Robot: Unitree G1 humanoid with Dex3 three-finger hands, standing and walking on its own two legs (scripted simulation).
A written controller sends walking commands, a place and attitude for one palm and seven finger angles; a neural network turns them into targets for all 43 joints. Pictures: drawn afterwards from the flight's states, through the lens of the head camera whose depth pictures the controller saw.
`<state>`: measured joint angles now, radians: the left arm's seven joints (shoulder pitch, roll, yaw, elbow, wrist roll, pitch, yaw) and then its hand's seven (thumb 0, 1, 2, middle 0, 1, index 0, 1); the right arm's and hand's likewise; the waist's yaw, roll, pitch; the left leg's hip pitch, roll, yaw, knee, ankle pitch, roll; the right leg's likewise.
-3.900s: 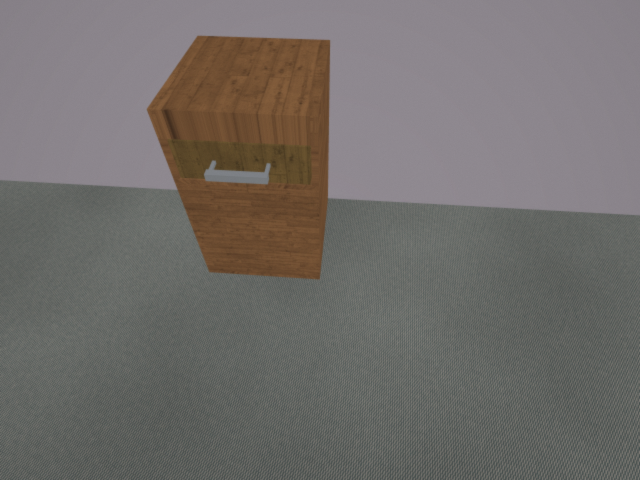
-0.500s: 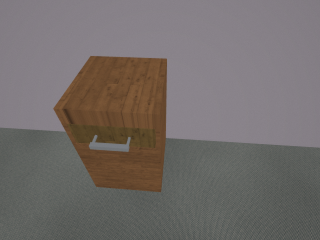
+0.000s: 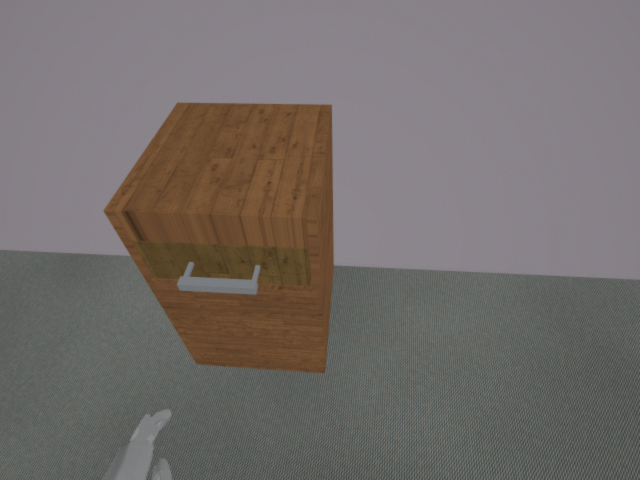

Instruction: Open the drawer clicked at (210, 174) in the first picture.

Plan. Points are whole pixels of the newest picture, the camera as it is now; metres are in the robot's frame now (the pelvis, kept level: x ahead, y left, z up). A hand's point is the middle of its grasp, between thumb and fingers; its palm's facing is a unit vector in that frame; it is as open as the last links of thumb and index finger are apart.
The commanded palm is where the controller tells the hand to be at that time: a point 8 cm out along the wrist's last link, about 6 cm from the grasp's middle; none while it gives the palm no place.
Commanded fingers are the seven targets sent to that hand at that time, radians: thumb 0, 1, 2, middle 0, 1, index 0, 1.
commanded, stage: raise the hand with hooked fingers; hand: left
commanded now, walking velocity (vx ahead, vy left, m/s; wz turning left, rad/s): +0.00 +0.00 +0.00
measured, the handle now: (220, 276) +0.56 +0.27 -0.21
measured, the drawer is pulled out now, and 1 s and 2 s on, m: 0.00 0.00 0.00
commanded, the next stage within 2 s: move the hooked fingers above the handle in 1.74 s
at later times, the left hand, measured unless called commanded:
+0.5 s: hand (153, 419) +0.20 +0.23 -0.02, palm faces +0.10 -0.06 -0.99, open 10.0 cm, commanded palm +0.18 +0.23 +0.03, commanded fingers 0.00 0.11 0.56 -0.26 -0.81 -0.26 -0.81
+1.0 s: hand (140, 342) +0.27 +0.25 +0.04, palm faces +0.11 -0.09 -0.99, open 12.9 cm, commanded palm +0.24 +0.24 +0.09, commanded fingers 0.00 -0.48 0.31 -0.30 -1.18 -0.30 -1.18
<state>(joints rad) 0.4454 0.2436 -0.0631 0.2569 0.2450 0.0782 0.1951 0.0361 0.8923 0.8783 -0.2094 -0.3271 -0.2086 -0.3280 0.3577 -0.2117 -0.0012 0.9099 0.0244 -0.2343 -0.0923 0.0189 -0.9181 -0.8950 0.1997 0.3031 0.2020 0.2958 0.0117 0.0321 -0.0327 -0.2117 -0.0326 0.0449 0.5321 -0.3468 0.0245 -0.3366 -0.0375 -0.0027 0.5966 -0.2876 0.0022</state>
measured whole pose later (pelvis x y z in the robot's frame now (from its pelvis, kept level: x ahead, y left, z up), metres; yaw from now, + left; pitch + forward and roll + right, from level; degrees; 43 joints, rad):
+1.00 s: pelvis +0.00 +0.01 -0.01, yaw +0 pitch +7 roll +0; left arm 0.17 0.42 0.01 -0.01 0.99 -0.04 0.31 0.00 -0.26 0.40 -0.31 -1.04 -0.31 -1.04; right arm 0.17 -0.27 -0.07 0.59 -0.04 0.08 0.00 0.01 -0.90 -0.90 0.19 0.30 0.20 0.30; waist 0.05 0.06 -0.07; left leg -0.39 -0.01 0.03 0.70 -0.43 0.03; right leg -0.49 -0.02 -0.01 0.69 -0.32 0.01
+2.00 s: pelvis +0.00 -0.01 +0.01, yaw +0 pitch +5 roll +0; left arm -0.12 0.45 -0.06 0.26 0.95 -0.07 0.08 0.00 -0.49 0.30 -0.32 -1.20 -0.32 -1.20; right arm 0.15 -0.25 -0.02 0.60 0.02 0.10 -0.01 0.01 -0.90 -0.90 0.20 0.30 0.20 0.30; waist 0.07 0.07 -0.04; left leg -0.26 0.00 0.02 0.48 -0.31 0.01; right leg -0.36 -0.01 -0.02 0.51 -0.23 -0.01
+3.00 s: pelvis -0.03 +0.01 -0.08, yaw +0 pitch +26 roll -2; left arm -0.74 0.57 0.09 1.04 1.18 -0.27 0.42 0.00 -0.49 0.30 -0.32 -1.20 -0.32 -1.20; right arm 0.29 -0.26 -0.05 0.67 -0.07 0.14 0.01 0.00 -0.90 -0.89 0.20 0.30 0.20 0.30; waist -0.13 0.03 -0.19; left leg -1.06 0.00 0.02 1.13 -0.53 0.04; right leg -1.12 -0.01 -0.02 1.04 -0.38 0.01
